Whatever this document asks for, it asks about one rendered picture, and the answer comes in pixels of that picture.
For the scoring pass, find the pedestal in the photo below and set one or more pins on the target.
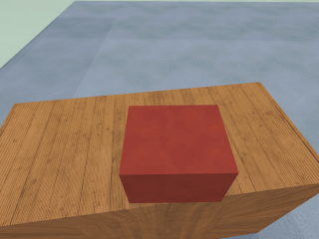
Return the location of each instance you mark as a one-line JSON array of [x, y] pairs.
[[60, 162]]

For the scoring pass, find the carton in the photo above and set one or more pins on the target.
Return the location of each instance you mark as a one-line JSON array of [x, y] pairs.
[[176, 154]]

